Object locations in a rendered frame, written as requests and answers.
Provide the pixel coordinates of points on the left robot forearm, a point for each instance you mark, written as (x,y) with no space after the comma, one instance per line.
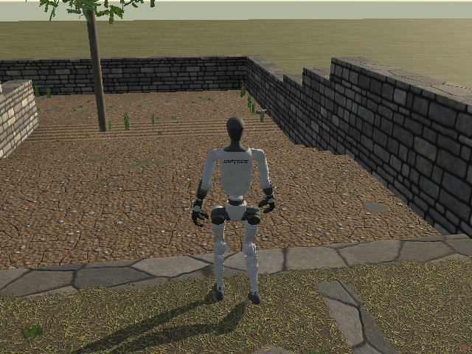
(200,197)

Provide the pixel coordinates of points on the robot right hand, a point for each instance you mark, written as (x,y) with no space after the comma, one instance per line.
(263,203)

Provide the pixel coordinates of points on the left robot upper arm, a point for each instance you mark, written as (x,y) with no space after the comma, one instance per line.
(209,167)

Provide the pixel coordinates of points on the robot torso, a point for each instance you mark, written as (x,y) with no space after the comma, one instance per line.
(236,173)

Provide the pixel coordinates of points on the robot left hand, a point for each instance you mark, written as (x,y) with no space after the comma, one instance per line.
(199,215)

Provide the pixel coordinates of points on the humanoid robot head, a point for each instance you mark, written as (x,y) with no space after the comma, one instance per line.
(235,127)

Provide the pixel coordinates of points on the right robot forearm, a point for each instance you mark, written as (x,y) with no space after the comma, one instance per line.
(269,193)

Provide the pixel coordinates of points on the right robot upper arm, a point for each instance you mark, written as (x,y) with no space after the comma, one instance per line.
(259,156)

